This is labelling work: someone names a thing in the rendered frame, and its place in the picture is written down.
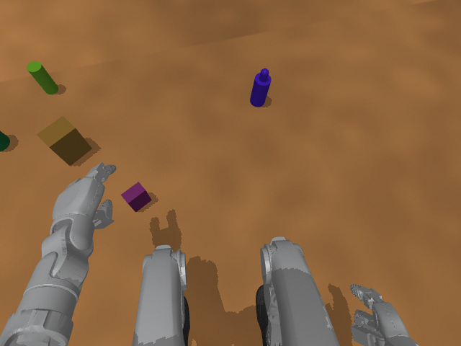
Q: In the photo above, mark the right robot hand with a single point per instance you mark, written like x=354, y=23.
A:
x=374, y=330

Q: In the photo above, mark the right robot foot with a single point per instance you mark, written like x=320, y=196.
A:
x=262, y=316

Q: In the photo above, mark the left robot arm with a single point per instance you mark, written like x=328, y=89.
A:
x=43, y=317

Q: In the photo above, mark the left robot hand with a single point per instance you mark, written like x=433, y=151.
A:
x=83, y=197

